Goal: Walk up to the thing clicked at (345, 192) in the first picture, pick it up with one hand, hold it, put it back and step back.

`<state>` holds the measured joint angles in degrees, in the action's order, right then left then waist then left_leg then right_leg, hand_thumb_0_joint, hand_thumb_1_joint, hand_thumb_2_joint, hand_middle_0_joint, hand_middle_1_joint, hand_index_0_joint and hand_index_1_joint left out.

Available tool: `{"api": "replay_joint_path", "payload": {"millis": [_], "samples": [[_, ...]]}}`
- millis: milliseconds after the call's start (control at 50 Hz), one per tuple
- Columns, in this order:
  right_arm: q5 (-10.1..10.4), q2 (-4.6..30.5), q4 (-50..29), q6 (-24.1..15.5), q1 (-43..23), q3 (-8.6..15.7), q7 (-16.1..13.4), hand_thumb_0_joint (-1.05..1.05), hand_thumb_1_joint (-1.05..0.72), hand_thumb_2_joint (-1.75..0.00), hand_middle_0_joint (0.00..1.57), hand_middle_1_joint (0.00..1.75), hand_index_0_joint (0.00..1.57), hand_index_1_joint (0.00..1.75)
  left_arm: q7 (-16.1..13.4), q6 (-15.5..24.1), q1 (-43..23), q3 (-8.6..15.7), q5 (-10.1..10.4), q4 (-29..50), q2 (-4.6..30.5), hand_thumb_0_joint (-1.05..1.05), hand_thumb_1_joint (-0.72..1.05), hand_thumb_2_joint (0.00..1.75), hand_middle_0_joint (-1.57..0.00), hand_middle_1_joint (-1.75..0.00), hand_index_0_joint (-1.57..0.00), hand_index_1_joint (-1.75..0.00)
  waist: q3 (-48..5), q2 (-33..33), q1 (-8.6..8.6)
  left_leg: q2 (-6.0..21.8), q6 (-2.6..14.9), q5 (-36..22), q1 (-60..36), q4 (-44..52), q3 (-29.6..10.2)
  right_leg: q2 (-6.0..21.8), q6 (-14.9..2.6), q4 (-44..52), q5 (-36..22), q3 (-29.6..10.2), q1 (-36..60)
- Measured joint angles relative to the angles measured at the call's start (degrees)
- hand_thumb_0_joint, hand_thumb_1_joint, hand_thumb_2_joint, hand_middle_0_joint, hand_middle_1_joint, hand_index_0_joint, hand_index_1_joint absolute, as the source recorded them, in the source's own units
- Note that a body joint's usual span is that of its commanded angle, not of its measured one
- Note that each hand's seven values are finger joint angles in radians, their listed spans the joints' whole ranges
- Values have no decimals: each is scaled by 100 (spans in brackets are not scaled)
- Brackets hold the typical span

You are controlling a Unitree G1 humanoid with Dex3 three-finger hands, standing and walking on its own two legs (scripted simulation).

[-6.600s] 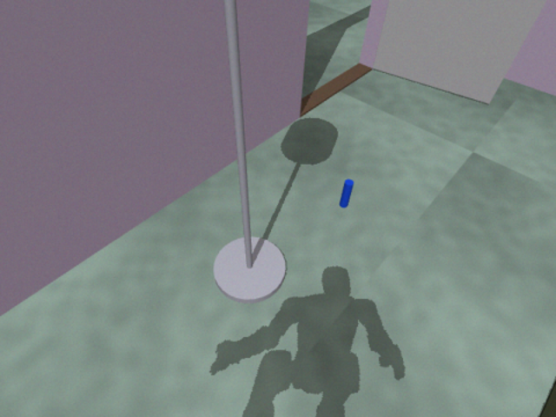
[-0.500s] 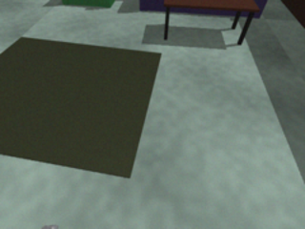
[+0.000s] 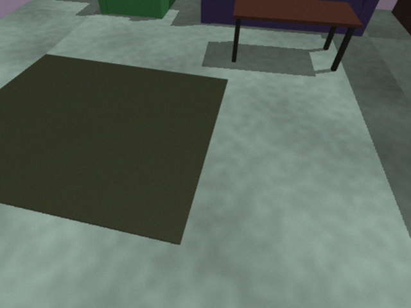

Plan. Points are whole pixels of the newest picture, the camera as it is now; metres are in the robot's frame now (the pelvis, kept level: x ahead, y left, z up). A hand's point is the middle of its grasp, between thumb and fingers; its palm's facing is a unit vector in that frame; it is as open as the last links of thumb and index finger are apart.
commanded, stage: stand
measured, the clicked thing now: out of the picture -0.27 +1.12 -0.70
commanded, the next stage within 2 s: walk up in 2.00 s
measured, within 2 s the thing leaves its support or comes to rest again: neither
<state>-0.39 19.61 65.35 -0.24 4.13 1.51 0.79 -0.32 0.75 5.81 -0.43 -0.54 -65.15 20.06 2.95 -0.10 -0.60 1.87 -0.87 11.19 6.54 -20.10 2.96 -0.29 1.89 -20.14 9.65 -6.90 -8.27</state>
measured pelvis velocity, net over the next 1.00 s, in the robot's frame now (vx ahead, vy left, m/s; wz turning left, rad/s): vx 0.01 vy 0.00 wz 0.02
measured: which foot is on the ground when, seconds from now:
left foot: down 0.00-1.00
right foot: down 0.00-1.00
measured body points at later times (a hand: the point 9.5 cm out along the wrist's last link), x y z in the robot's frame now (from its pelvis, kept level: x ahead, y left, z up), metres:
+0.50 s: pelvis +0.00 +0.00 +0.00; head +0.01 +0.00 +0.45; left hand +0.08 +0.30 -0.13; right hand +0.07 -0.31 -0.13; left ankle +0.00 +0.13 -0.75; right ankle +0.02 -0.14 -0.75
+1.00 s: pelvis +0.01 +0.00 +0.00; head +0.02 +0.00 +0.45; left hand +0.08 +0.30 -0.13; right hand +0.09 -0.30 -0.13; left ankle +0.00 +0.13 -0.75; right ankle +0.02 -0.14 -0.75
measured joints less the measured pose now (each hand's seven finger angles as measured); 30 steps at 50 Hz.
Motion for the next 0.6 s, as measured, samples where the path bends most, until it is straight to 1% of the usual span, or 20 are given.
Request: {"api": "replay_joint_path", "payload": {"millis": [600], "samples": [[-1,23,19,10,173,-7,7,1,-91,-90,20,30,21,30,16,-24,76,-26,-2,114,20,1,90,90,-21,-30,-20,-30,-16,32,-13,-2,-15,-15,24,18,-77,6,-22,27,7,78,9]]}}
